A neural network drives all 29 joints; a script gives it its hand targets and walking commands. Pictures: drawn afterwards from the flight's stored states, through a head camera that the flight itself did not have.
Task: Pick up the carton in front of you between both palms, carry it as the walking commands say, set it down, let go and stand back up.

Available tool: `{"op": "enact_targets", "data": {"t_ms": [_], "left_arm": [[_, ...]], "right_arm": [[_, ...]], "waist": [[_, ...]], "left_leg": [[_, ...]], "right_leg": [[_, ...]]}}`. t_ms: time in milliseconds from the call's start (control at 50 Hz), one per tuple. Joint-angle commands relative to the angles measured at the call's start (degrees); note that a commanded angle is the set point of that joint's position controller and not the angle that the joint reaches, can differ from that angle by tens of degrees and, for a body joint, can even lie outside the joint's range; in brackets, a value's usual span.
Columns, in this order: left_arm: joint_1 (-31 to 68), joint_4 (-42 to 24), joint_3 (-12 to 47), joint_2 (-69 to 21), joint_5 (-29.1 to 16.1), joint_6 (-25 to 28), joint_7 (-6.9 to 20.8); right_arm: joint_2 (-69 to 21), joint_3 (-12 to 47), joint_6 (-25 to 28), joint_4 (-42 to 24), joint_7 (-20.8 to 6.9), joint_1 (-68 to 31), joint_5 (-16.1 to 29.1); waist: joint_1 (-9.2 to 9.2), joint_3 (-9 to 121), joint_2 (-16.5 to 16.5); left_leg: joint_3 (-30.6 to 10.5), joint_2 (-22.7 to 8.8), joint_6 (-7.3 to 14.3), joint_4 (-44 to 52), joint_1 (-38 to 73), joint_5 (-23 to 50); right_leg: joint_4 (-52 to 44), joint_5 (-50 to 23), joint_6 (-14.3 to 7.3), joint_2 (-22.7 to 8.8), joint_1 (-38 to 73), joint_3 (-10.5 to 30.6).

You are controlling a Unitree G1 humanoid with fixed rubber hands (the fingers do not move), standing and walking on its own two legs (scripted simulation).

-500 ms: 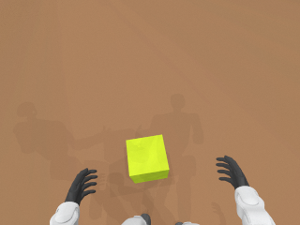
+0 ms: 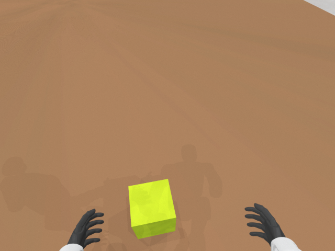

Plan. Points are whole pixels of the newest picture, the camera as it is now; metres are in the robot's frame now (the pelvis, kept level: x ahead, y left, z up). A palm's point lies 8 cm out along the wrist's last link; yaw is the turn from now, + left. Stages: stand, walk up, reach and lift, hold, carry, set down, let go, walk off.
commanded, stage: let go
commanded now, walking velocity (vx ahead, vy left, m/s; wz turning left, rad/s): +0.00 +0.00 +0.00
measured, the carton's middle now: (152, 209) +0.43 +0.10 -0.65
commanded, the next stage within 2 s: stand in 0.10 s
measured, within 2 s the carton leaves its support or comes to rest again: neither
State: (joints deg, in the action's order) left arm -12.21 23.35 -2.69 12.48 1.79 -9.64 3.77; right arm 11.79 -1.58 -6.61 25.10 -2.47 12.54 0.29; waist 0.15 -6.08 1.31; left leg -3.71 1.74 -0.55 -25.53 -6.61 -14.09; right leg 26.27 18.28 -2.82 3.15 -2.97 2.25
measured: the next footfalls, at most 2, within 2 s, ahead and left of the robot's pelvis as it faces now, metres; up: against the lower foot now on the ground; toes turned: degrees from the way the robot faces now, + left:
none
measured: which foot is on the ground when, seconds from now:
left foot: down 0.00-1.00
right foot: down 0.00-1.00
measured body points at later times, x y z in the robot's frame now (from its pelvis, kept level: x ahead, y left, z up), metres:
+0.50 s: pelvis +0.01 +0.03 +0.00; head +0.01 +0.05 +0.45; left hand +0.14 +0.31 -0.11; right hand +0.14 -0.26 -0.09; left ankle +0.00 +0.13 -0.74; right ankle -0.04 -0.09 -0.74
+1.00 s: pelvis -0.01 +0.04 +0.00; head -0.02 +0.06 +0.45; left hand +0.09 +0.33 -0.12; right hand +0.10 -0.24 -0.10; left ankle +0.00 +0.13 -0.74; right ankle -0.04 -0.09 -0.74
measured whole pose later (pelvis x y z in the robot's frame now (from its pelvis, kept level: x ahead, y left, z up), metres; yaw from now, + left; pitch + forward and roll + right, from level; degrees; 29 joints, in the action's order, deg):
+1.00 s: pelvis -0.01 +0.04 +0.00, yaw -1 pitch -3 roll +0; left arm -13.7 47.3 -2.4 18.3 0.4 0.7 -2.2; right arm 16.4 -3.0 1.4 50.8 1.8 10.1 -0.6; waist -0.1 -1.9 1.4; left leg -1.3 3.4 2.7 -26.5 -10.0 -13.3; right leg 25.1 16.4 0.8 0.9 -5.7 3.7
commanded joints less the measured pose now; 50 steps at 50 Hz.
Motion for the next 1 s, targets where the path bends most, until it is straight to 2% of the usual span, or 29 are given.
{"op": "enact_targets", "data": {"t_ms": [0, 80, 100, 160, 200, 220, 320, 400, 980], "left_arm": [[2.3, -6.3, -1.9, 7.8, 0.3, -1.5, -1.8], [1.9, -6.2, -0.7, 7.0, -1.0, -2.1, -2.5], [2.8, 1.9, -3.5, 11.2, -2.8, 2.4, -3.4], [2.7, 3.9, -3.4, 9.5, -1.7, 7.4, -3.5], [2.7, 5.5, -3.3, 9.5, -1.4, 8.7, -3.6], [2.5, 6.3, -3.4, 9.6, -1.4, 9.1, -3.7], [1.6, 9.3, -3.3, 10.6, -1.1, 10.2, -4.5], [0.8, 11.3, -3.0, 11.1, -1.0, 10.4, -5.0], [-0.8, 21.4, -1.3, 13.4, -1.5, 11.2, -6.2]], "right_arm": [[5.0, -1.4, 1.9, -3.8, 1.5, -0.6, 0.4], [5.4, -0.8, 2.0, -4.2, 1.6, -1.9, 0.9], [10.5, -3.5, 4.1, 5.9, 3.0, -2.8, -1.7], [10.8, -4.0, 6.7, 8.3, 3.8, -2.2, -2.1], [10.6, -4.1, 7.6, 9.5, 3.9, -3.5, -1.9], [10.5, -4.1, 7.9, 10.1, 4.0, -3.9, -1.9], [11.0, -4.3, 8.7, 12.8, 4.4, -3.5, -1.8], [11.7, -4.3, 8.8, 14.5, 4.6, -3.2, -1.7], [13.1, -3.2, 8.7, 23.0, 4.5, -4.2, -0.8]], "waist": [[0.06, 6.4, 1.5], [-0.5, 6.1, 1.3], [-1.12, 6.5, 6.2], [-0.09, 5.4, 1.2], [-0.3, 5.7, -1.8], [-0.42, 6.0, -2.2], [-0.09, 7.9, -2.9], [-0.04, 8.3, -3.2], [-0.07, 4.5, -1.8]], "left_leg": [[3.2, 2.8, 0.5, -0.3, 2.0, 8.7], [2.7, 2.4, 0.5, -0.6, 0.9, 10.9], [1.7, -2.2, 0.2, -2.6, -3.1, 11.3], [-1.1, -3.6, 1.1, -1.5, -4.1, 7.4], [-2.2, -4.1, 1.2, -0.6, -5.2, 7.8], [-2.5, -4.3, 1.3, -0.6, -5.4, 9.3], [-3.2, -5.0, 1.5, -1.1, -3.3, 15.9], [-3.7, -5.4, 1.6, -0.8, -2.5, 17.3], [-5.9, -6.4, 1.8, 4.9, -3.2, 7.9]], "right_leg": [[-2.8, -26.7, 4.4, -4.3, -2.3, 1.8], [-2.5, -24.7, 3.8, -3.6, -3.9, 0.9], [-2.0, -13.9, 4.2, -4.5, -6.8, 1.1], [-3.0, -6.0, 3.3, -4.7, -8.6, 3.1], [-2.1, -7.2, 3.1, -4.5, -7.6, 3.2], [-1.8, -8.6, 3.2, -4.6, -7.1, 3.3], [-1.2, -13.7, 3.5, -4.9, -5.9, 3.6], [-1.2, -14.2, 3.5, -5.1, -5.3, 3.6], [-4.7, -9.3, 3.3, -7.1, -5.1, 5.6]]}}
